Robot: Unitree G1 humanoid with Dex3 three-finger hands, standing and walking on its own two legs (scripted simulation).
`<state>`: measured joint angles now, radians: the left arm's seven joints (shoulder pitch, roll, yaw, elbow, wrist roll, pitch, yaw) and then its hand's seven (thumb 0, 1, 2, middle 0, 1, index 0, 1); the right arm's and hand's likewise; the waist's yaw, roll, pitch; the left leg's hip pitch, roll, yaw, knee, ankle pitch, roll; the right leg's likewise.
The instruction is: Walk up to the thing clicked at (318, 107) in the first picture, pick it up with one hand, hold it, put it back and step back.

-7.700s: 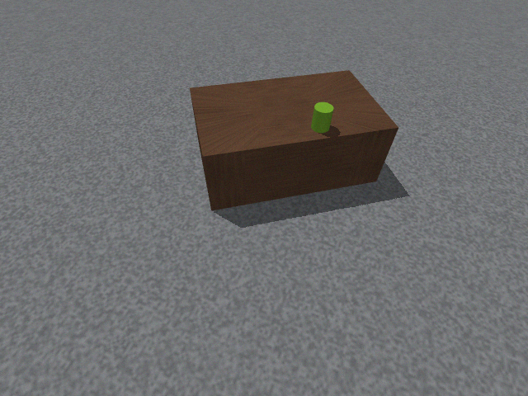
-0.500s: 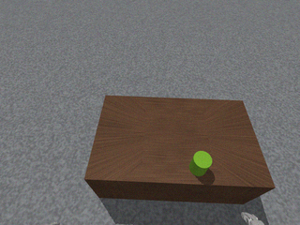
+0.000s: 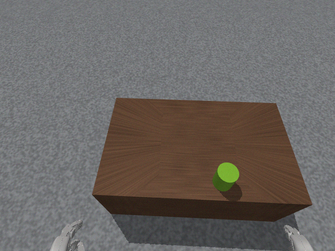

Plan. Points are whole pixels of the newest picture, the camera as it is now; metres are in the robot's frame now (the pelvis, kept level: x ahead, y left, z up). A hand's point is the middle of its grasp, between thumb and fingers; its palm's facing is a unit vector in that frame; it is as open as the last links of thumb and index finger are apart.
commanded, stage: go down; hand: right
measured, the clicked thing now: (225, 177) +0.43 -0.23 -0.34
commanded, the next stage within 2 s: none
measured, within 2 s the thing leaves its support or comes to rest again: neither
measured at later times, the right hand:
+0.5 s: hand (281, 247) +0.16 -0.28 -0.12, palm faces +0.10 +0.94 -0.32, open 17.6 cm
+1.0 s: hand (310, 212) +0.23 -0.35 -0.08, palm faces +0.21 +0.94 -0.27, open 17.6 cm
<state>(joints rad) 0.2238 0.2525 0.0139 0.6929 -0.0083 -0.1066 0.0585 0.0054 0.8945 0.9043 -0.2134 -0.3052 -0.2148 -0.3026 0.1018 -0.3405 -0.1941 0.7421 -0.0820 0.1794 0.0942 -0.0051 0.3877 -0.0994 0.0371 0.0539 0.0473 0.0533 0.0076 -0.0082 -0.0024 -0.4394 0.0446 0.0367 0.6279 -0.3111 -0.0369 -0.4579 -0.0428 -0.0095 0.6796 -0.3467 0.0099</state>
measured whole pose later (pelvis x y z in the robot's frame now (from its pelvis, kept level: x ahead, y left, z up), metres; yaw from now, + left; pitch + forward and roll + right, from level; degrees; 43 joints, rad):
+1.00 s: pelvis -0.01 +0.00 -0.04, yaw -1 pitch +12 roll +3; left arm 0.24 0.27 -0.02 0.67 0.00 -0.21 0.17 0.01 0.90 0.89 -0.21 -0.30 -0.21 -0.29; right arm -0.03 -0.58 -0.45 0.60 0.06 0.21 0.30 -0.01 0.56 -0.05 0.03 0.05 0.04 0.05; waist 0.04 -0.01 -0.08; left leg -0.68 0.03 0.08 0.91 -0.43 -0.03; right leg -0.74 -0.06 0.06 0.99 -0.47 0.02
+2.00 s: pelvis -0.02 -0.01 -0.05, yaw +0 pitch +19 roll +4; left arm 0.29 0.32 -0.06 0.69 0.04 -0.13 0.11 0.00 0.89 0.91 -0.21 -0.31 -0.21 -0.30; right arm -0.47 -0.85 -0.69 1.18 0.06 -0.22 0.56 -0.01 0.33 -0.10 0.05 0.04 0.05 0.04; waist 0.07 0.03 -0.07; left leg -0.87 0.03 0.07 0.97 -0.43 -0.04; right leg -0.92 -0.06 0.05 1.08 -0.48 0.01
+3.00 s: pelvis -0.06 +0.00 -0.23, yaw +5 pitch +34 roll +7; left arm 0.15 0.30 -0.12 0.63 0.09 -0.15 0.06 0.00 0.89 0.90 -0.20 -0.30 -0.20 -0.30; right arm -0.74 -0.83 -0.84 1.22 0.21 -0.56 0.65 -0.02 0.51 -0.07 0.04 0.04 0.05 0.04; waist 0.14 0.03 -0.14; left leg -1.68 0.02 0.07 1.72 -0.63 -0.04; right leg -1.73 -0.07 0.11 1.83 -0.69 0.01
